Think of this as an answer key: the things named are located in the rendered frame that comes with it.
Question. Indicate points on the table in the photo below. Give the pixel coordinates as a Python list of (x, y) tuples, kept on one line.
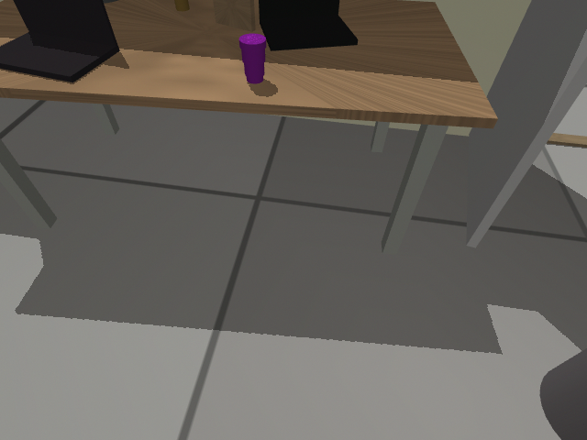
[(406, 68)]

